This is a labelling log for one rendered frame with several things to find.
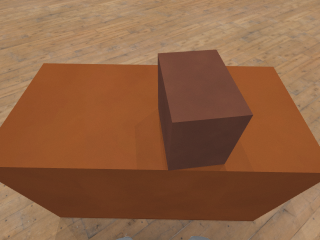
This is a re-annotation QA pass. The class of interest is carton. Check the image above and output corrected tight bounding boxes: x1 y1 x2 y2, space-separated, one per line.
157 49 253 171

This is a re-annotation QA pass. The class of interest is pedestal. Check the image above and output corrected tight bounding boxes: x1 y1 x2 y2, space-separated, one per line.
0 63 320 221

